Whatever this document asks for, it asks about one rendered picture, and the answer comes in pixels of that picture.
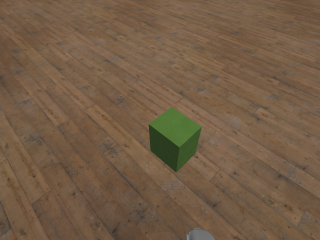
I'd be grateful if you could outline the carton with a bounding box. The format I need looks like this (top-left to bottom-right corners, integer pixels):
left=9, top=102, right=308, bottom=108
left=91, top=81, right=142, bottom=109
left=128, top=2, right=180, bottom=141
left=148, top=107, right=202, bottom=172

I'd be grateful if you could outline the right robot thigh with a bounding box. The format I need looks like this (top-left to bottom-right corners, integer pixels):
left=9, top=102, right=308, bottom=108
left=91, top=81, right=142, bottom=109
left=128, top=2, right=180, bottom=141
left=185, top=229, right=215, bottom=240

